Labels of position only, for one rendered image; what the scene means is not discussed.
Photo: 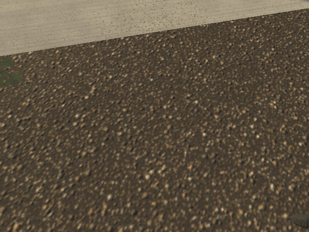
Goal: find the right robot hand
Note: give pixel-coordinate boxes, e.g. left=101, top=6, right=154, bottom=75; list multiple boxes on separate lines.
left=291, top=214, right=309, bottom=230

